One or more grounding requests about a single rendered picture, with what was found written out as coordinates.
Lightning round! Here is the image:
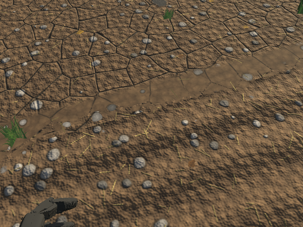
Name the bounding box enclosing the robot left hand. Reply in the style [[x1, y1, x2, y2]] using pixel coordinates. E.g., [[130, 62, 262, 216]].
[[19, 197, 78, 227]]

